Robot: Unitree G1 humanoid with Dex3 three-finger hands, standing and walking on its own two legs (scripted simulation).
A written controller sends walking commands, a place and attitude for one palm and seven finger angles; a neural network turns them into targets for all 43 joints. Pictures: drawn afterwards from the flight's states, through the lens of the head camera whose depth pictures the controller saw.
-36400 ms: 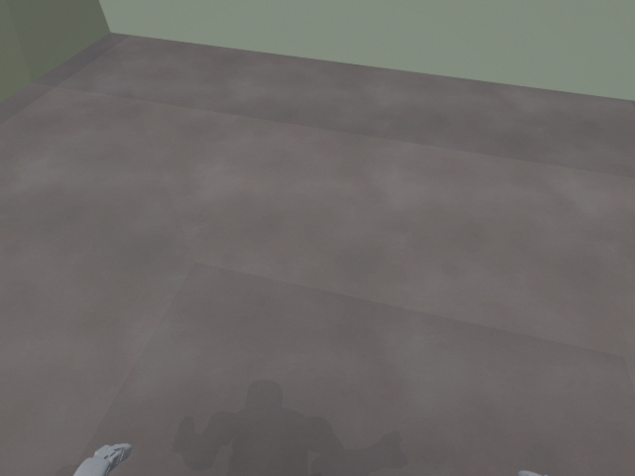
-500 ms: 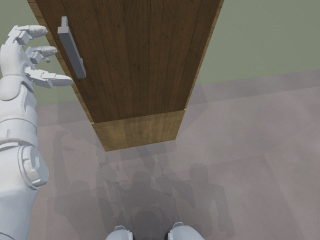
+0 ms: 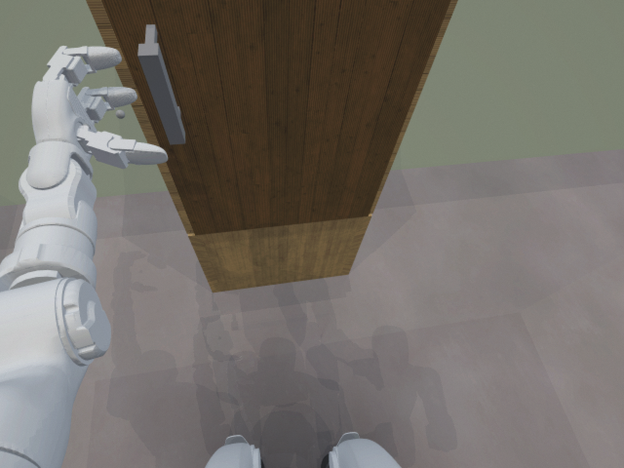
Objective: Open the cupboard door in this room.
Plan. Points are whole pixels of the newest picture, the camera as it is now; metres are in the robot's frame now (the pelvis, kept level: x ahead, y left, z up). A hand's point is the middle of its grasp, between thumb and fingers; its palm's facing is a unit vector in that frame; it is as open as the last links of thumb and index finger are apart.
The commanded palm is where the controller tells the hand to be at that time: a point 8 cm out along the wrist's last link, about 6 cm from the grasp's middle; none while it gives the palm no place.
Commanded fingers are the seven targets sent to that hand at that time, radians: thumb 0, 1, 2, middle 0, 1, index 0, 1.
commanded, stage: move the hooked fingers beside the handle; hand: left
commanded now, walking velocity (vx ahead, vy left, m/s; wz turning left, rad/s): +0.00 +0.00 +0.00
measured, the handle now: (165, 88) +0.58 +0.15 +0.11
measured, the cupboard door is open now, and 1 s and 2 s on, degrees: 0 0 0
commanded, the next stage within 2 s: slide the fingers in behind the handle in 0.14 s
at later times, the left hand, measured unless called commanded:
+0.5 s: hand (124, 113) +0.52 +0.19 +0.12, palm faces +0.06 -1.00 +0.02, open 14.0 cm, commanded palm +0.50 +0.23 +0.11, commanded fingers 0.00 -0.50 0.30 -0.30 -1.20 -0.30 -1.20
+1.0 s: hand (162, 114) +0.52 +0.14 +0.12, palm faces +0.07 -1.00 +0.00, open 14.0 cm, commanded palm +0.49 +0.19 +0.11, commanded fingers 0.00 -0.50 0.30 -0.30 -1.20 -0.30 -1.20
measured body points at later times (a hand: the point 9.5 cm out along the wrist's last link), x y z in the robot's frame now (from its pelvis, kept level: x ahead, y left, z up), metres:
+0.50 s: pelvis +0.00 +0.00 +0.00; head +0.11 +0.02 +0.44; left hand +0.51 +0.24 +0.12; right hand -0.03 -0.27 -0.11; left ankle +0.01 +0.10 -0.69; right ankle -0.01 -0.12 -0.69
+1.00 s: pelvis +0.00 +0.00 +0.00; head +0.10 +0.01 +0.44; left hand +0.51 +0.20 +0.12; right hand +0.00 -0.26 -0.12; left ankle +0.01 +0.10 -0.69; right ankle -0.01 -0.12 -0.69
